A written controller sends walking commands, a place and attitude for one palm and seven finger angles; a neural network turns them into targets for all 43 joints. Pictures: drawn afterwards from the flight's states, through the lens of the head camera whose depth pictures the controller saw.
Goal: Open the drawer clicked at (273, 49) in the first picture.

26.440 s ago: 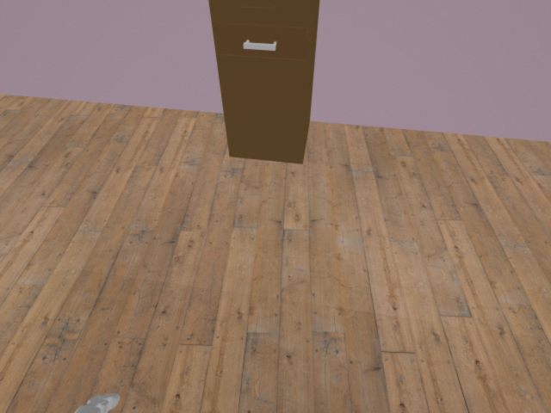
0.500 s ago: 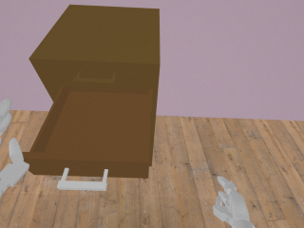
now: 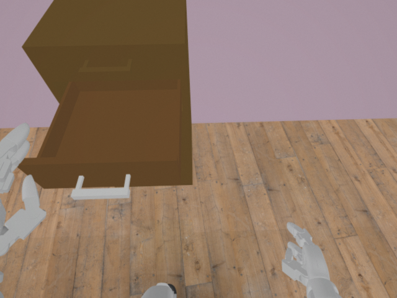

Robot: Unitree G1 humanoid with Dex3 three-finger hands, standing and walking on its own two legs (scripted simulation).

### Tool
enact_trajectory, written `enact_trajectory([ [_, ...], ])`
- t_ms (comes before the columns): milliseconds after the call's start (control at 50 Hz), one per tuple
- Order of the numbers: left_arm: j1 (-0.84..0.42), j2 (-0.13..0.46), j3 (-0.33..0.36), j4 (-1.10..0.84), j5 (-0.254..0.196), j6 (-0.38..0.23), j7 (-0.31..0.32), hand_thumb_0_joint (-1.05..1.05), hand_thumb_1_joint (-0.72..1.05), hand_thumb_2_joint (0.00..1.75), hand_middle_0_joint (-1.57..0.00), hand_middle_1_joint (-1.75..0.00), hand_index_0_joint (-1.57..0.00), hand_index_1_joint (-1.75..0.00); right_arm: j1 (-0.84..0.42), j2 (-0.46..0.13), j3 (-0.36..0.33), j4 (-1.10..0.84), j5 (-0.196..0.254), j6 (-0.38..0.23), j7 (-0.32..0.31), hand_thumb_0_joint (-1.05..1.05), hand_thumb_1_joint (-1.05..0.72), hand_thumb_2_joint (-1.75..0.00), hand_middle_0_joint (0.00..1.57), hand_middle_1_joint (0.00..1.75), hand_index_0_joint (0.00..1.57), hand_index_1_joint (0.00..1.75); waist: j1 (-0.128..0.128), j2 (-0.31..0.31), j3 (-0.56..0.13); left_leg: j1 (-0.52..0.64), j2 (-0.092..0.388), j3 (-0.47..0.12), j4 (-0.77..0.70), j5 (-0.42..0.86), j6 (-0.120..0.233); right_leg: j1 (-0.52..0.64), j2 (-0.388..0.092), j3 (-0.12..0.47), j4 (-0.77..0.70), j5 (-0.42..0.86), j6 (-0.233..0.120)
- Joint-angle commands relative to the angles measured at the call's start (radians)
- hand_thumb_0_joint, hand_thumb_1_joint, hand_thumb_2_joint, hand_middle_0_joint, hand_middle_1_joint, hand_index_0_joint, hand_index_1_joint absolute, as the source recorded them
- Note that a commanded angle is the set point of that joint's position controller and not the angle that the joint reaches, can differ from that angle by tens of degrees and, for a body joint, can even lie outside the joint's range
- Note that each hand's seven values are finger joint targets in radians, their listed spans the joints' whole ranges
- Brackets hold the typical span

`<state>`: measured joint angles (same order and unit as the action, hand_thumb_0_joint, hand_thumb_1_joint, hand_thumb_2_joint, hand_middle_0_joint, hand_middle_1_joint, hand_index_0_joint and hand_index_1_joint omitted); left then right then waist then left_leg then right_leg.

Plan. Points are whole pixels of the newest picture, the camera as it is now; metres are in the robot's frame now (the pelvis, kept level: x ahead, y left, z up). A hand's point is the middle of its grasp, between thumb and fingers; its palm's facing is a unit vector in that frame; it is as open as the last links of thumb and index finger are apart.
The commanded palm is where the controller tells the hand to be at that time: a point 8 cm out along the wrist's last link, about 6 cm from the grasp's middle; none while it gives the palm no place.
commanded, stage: step back with the hand held close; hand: left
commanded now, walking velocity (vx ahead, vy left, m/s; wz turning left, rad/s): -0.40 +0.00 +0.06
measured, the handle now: (102, 186) +0.37 +0.27 -0.09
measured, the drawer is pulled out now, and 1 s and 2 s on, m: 0.30 0.30 0.30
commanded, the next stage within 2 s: stop stepping back and stand still in 0.22 s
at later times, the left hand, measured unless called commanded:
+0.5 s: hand out of the picture +0.04 +0.18 +0.19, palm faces +0.39 -0.78 -0.49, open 7.4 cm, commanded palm -0.02 +0.23 +0.18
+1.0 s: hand out of the picture -0.02 +0.18 +0.18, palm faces +0.45 -0.76 -0.46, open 7.4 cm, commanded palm -0.08 +0.22 +0.18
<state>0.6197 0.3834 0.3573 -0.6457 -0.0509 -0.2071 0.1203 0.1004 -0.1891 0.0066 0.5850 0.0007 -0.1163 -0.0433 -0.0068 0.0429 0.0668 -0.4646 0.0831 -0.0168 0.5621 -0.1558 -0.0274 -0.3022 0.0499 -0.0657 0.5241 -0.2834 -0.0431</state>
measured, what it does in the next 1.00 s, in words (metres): walks backwards: left foot, then right foot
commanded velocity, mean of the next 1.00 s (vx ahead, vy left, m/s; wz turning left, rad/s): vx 0.02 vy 0.04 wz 0.01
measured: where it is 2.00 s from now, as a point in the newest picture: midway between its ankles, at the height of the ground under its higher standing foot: outside the picture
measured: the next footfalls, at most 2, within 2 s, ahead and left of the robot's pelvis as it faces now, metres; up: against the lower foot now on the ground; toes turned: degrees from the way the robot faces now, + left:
left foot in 0.24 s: -0.06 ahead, +0.12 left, +0.00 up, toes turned +4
right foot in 0.46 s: -0.12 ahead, -0.16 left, +0.00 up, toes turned +8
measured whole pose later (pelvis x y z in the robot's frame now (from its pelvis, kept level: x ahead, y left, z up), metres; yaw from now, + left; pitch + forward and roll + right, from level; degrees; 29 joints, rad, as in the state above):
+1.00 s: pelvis -0.19 -0.07 +0.01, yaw +5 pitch +0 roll +1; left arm 0.62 0.37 0.36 -0.53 -0.03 -0.24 0.15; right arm 0.24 -0.23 -0.02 0.63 0.02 -0.11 -0.06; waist -0.02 0.01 -0.02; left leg -0.28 0.00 0.02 0.69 -0.41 0.04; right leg -0.30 0.03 -0.10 0.49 -0.20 -0.08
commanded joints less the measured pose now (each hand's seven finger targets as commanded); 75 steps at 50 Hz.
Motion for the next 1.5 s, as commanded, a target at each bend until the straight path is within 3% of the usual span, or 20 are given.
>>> enact_trajectory([
  [0,0.095,0.179,0.172,-0.133,-0.018,-0.061,0.028,0.0,0.9,0.9,-0.2,-0.3,-0.2,-0.3,-0.05,-0.117,-0.09,-0.14,0.037,-0.025,-0.015,0.0,-0.9,-0.9,0.2,0.3,0.2,0.3,0.009,-0.261,-0.308,0.01,-0.132,-0.034,0.563,-0.329,0.006,0.082,-0.43,0.278,-0.198,0.639,-0.087],
  [40,0.132,0.155,0.176,-0.085,-0.006,-0.05,0.029,0.0,0.9,0.9,-0.2,-0.3,-0.2,-0.3,-0.09,-0.079,-0.063,-0.142,0.016,-0.001,-0.026,0.0,-0.9,-0.9,0.2,0.3,0.2,0.3,0.004,-0.152,-0.255,-0.048,-0.096,-0.054,0.553,-0.334,-0.007,0.055,-0.395,0.248,-0.18,0.56,-0.146],
  [160,0.059,0.144,0.121,-0.145,0.01,-0.044,0.061,0.0,0.9,0.9,-0.2,-0.3,-0.2,-0.3,-0.052,-0.096,-0.034,-0.129,0.003,0.037,-0.06,0.0,-0.9,-0.9,0.2,0.3,0.2,0.3,-0.021,-0.152,-0.204,0.096,-0.094,0.036,-0.141,-0.198,0.017,0.163,-0.231,0.14,-0.13,0.46,-0.026],
  [240,0.031,0.175,0.116,-0.25,0.02,-0.068,0.063,0.0,0.9,0.9,-0.2,-0.3,-0.2,-0.3,-0.011,-0.132,-0.091,-0.132,0.014,-0.005,-0.04,0.0,-0.9,-0.9,0.2,0.3,0.2,0.3,-0.008,0.139,-0.272,0.284,0.22,-0.166,-0.181,0.452,0.118,-0.009,-0.104,0.067,0.129,0.044,0.063],
  [280,0.053,0.187,0.138,-0.3,0.004,-0.077,0.057,0.0,0.9,0.9,-0.2,-0.3,-0.2,-0.3,-0.031,-0.117,-0.082,-0.143,0.0,-0.044,-0.025,0.0,-0.9,-0.9,0.2,0.3,0.2,0.3,0.001,0.275,-0.283,0.165,0.236,-0.156,-0.202,0.415,0.145,-0.025,-0.096,0.066,0.273,-0.141,0.058],
  [360,0.066,0.154,0.14,-0.315,0.003,-0.056,0.066,0.0,0.9,0.9,-0.2,-0.3,-0.2,-0.3,0.011,-0.123,-0.075,-0.124,0.006,-0.064,-0.015,0.0,-0.9,-0.9,0.2,0.3,0.2,0.3,-0.005,0.159,-0.206,0.192,0.168,-0.084,-0.163,0.296,0.129,-0.014,-0.063,0.042,0.19,-0.147,0.068],
  [420,0.052,0.141,0.139,-0.189,0.0,-0.038,0.066,0.0,0.9,0.9,-0.2,-0.3,-0.2,-0.3,0.004,-0.135,-0.052,-0.121,0.027,-0.057,-0.01,0.0,-0.9,-0.9,0.2,0.3,0.2,0.3,-0.007,0.062,-0.132,0.082,0.071,-0.048,-0.121,-0.163,0.084,0.151,-0.072,0.017,-0.142,0.028,0.074],
  [480,-0.008,0.151,0.126,-0.077,-0.006,-0.022,0.057,0.0,0.9,0.9,-0.2,-0.3,-0.2,-0.3,0.025,-0.131,-0.063,-0.106,0.036,-0.028,-0.015,0.0,-0.9,-0.9,0.2,0.3,0.2,0.3,-0.026,-0.25,-0.114,0.075,-0.09,0.022,0.28,-0.271,0.027,-0.017,-0.346,0.4,-0.373,-0.26,-0.057],
  [540,0.025,0.139,0.118,-0.042,-0.007,-0.022,0.043,0.0,0.9,0.9,-0.2,-0.3,-0.2,-0.3,-0.01,-0.129,-0.058,-0.109,0.021,-0.001,-0.013,0.0,-0.9,-0.9,0.2,0.3,0.2,0.3,-0.031,-0.169,-0.095,0.043,-0.081,-0.008,0.435,-0.205,0.029,-0.07,-0.345,0.321,-0.351,-0.244,-0.073],
  [660,0.017,0.159,0.104,-0.125,0.026,-0.039,0.058,0.0,0.9,0.9,-0.2,-0.3,-0.2,-0.3,-0.01,-0.119,-0.041,-0.125,0.013,-0.033,-0.03,0.0,-0.9,-0.9,0.2,0.3,0.2,0.3,-0.014,-0.185,-0.123,0.198,-0.084,0.083,-0.09,-0.244,0.076,0.026,-0.291,0.231,-0.337,-0.261,-0.048],
  [740,0.038,0.158,0.096,-0.22,0.02,-0.071,0.063,0.0,0.9,0.9,-0.2,-0.3,-0.2,-0.3,0.031,-0.155,-0.059,-0.146,0.002,-0.067,-0.033,0.0,-0.9,-0.9,0.2,0.3,0.2,0.3,-0.009,0.136,-0.142,0.267,0.069,-0.109,-0.33,-0.15,0.142,0.098,-0.113,0.114,-0.041,-0.026,0.025],
  [800,0.061,0.185,0.141,-0.196,0.026,-0.058,0.066,0.0,0.9,0.9,-0.2,-0.3,-0.2,-0.3,0.014,-0.137,-0.051,-0.128,0.014,-0.063,-0.026,0.0,-0.9,-0.9,0.2,0.3,0.2,0.3,-0.002,0.167,-0.131,0.121,0.104,-0.117,-0.303,-0.3,0.141,0.133,-0.097,0.05,0.003,-0.083,0.044],
  [940,-0.017,0.128,0.101,0.0,0.019,-0.069,0.049,0.0,0.9,0.9,-0.2,-0.3,-0.2,-0.3,0.046,-0.149,-0.08,-0.106,0.021,-0.033,-0.017,0.0,-0.9,-0.9,0.2,0.3,0.2,0.3,-0.019,-0.217,-0.031,0.001,-0.088,0.027,0.256,-0.296,0.066,0.073,-0.355,0.507,-0.416,-0.367,-0.053],
  [1060,-0.004,0.123,0.071,-0.111,0.031,-0.062,0.057,0.0,0.9,0.9,-0.2,-0.3,-0.2,-0.3,0.03,-0.114,-0.033,-0.123,0.006,-0.031,-0.021,0.0,-0.9,-0.9,0.2,0.3,0.2,0.3,-0.023,-0.098,-0.111,0.275,-0.077,0.063,-0.163,-0.159,0.081,0.023,-0.231,0.189,-0.278,-0.188,-0.031],
  [1100,-0.017,0.128,0.07,-0.178,0.028,-0.068,0.063,0.0,0.9,0.9,-0.2,-0.3,-0.2,-0.3,0.024,-0.139,-0.037,-0.139,-0.007,-0.038,-0.026,0.0,-0.9,-0.9,0.2,0.3,0.2,0.3,-0.01,0.057,-0.08,0.226,0.029,-0.093,-0.291,-0.234,0.116,0.033,-0.138,0.147,-0.158,-0.151,0.018],
  [1120,-0.139,-0.066,-0.269,0.725,0.122,0.113,-0.074,0.0,0.9,0.9,-0.2,-0.3,-0.2,-0.3,0.085,-0.264,-0.092,0.15,-0.028,-0.049,0.077,0.0,-0.9,-0.9,0.2,0.3,0.2,0.3,-0.066,0.125,0.023,0.108,0.105,-0.232,-0.161,-0.012,0.14,-0.16,-0.113,0.037,0.143,0.031,0.034],
  [1200,-0.204,-0.094,-0.264,0.813,0.093,0.213,-0.104,0.0,0.9,0.9,-0.2,-0.3,-0.2,-0.3,0.099,-0.152,-0.043,0.088,-0.034,0.041,0.048,0.0,-0.9,-0.9,0.2,0.3,0.2,0.3,-0.008,-0.046,-0.115,0.063,0.112,-0.203,-0.156,0.094,0.164,-0.026,-0.071,0.078,0.191,-0.154,0.035],
  [1260,-0.216,-0.036,-0.269,1.012,0.095,0.203,-0.103,0.0,0.9,0.9,-0.2,-0.3,-0.2,-0.3,0.095,-0.142,-0.042,0.113,-0.025,0.055,0.033,0.0,-0.9,-0.9,0.2,0.3,0.2,0.3,0.019,-0.278,-0.189,0.157,-0.051,-0.029,0.024,0.213,0.061,0.157,-0.172,0.199,-0.003,0.557,-0.009],
  [1360,-0.314,-0.032,-0.298,1.299,0.072,0.216,-0.095,0.0,0.9,0.9,-0.2,-0.3,-0.2,-0.3,0.109,-0.127,-0.031,0.219,-0.019,0.096,0.031,0.0,-0.9,-0.9,0.2,0.3,0.2,0.3,0.009,0.029,-0.063,0.23,-0.02,-0.053,-0.112,0.174,0.065,0.077,-0.119,0.174,-0.064,0.25,0.001],
  [1480,-0.287,-0.067,-0.309,1.52,0.066,0.21,-0.094,0.0,0.9,0.9,-0.2,-0.3,-0.2,-0.3,0.161,-0.095,-0.028,0.318,-0.012,0.106,0.015,0.0,-0.9,-0.9,0.2,0.3,0.2,0.3,0.008,0.104,-0.116,0.294,0.002,-0.064,-0.171,0.056,0.069,0.132,-0.109,0.155,-0.133,0.154,0.001],
])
